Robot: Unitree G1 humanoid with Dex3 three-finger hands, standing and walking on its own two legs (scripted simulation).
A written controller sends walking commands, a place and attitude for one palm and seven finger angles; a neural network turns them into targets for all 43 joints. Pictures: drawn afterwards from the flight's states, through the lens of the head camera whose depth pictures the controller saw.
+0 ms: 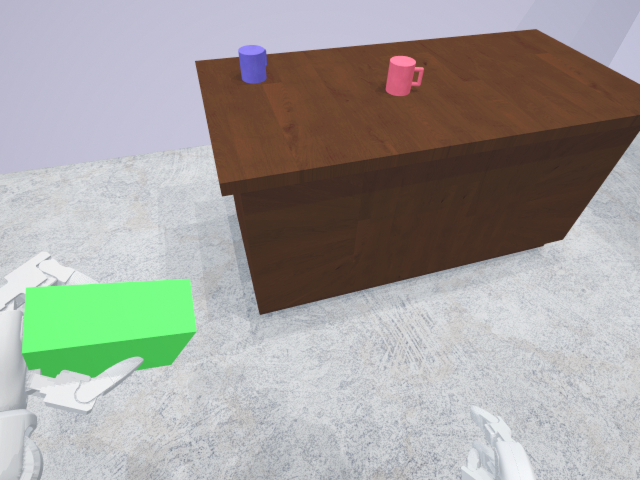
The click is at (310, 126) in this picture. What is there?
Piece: table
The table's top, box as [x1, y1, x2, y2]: [195, 29, 639, 196]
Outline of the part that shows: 639,84 536,29 266,54 267,77 264,81 254,84 246,83 241,79 238,57 195,61 222,196 639,124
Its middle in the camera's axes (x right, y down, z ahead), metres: +0.33 -0.48 +1.23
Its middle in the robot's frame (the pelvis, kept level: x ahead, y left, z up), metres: +1.25 -0.26 -0.08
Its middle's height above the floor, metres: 0.69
